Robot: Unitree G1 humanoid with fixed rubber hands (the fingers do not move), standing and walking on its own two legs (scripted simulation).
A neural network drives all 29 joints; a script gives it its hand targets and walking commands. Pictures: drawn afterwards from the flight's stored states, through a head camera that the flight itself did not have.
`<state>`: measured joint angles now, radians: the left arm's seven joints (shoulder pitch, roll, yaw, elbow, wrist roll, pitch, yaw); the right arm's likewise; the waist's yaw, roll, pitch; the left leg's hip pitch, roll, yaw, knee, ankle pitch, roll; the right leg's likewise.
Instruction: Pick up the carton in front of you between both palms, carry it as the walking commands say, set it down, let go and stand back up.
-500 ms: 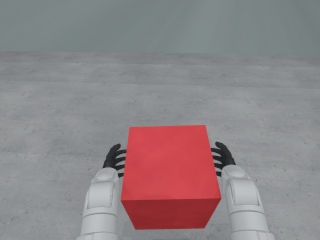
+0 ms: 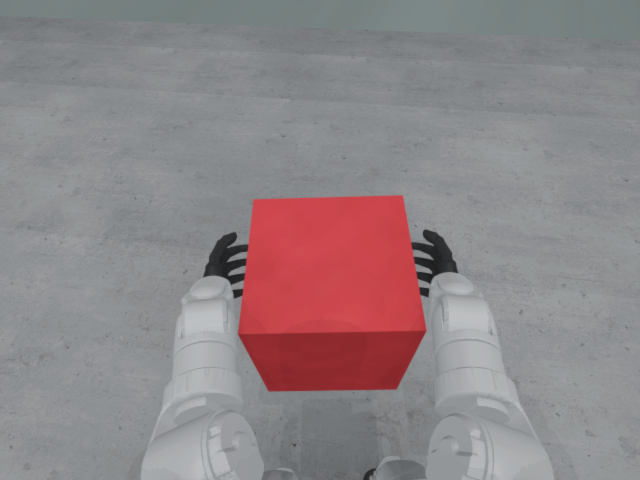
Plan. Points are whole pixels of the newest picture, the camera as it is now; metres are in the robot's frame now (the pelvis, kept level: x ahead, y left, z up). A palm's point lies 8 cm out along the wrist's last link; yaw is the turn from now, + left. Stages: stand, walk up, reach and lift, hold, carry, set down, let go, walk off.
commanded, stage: set down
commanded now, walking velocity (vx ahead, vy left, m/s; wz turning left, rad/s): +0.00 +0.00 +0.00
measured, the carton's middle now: (330, 301) +0.37 +0.01 -0.07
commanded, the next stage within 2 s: none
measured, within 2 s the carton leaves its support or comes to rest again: neither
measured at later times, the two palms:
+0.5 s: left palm (255, 312) +0.42 +0.15 -0.18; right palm (419, 316) +0.40 -0.15 -0.19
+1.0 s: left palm (278, 329) +0.45 +0.13 -0.35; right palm (413, 334) +0.43 -0.17 -0.35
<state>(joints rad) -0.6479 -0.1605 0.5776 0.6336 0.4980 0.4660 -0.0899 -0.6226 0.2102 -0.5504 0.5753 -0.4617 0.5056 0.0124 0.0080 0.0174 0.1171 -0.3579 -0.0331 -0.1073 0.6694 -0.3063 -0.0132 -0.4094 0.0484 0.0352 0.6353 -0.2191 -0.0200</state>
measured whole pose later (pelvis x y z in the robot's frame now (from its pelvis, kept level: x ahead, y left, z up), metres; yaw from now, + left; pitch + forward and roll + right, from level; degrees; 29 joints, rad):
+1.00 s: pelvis -0.04 +0.01 -0.25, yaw +2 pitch +46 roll +3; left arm -1.02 -0.01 0.41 0.72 0.14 0.22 0.10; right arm -0.98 -0.04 -0.43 0.68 -0.17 0.25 -0.05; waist -0.05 0.04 -0.12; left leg -1.95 -0.15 -0.06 1.72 -0.57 -0.05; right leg -2.02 0.09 0.09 1.69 -0.46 0.04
